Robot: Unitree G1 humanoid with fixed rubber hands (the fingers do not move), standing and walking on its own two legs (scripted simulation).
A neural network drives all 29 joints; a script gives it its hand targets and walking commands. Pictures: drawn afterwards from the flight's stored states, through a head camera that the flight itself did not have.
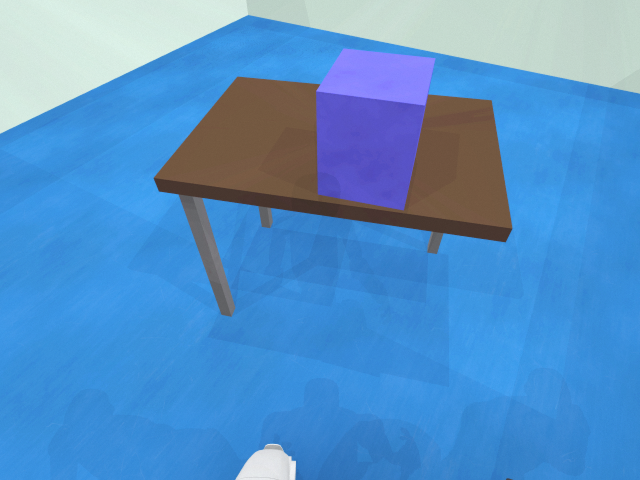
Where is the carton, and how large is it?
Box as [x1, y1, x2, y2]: [316, 49, 434, 209]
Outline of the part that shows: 343,49 316,91 318,194 403,209 415,156 434,58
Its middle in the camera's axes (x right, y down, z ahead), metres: +0.12 -0.24 +0.86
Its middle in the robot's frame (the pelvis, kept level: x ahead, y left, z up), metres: +0.82 -0.02 +0.01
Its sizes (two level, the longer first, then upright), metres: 0.210 0.200 0.250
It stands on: a table, 0.66 m high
